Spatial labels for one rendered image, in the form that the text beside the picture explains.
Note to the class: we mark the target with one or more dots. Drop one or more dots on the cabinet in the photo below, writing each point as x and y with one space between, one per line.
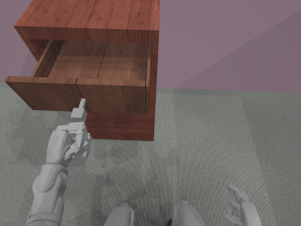
99 20

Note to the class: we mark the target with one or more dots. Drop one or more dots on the robot right hand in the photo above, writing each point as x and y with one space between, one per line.
246 212

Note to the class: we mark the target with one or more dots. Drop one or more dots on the robot left hand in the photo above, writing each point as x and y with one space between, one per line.
66 142

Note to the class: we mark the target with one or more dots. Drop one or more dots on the drawer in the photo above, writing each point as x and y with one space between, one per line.
113 76

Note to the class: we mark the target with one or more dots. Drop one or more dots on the robot left shin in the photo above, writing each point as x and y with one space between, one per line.
124 204

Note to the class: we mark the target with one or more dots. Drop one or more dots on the robot right thigh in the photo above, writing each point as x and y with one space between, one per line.
186 215

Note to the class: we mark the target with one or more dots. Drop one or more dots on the left robot forearm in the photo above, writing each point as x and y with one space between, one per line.
48 190

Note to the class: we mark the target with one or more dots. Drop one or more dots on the handle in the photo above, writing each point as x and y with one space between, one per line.
79 114

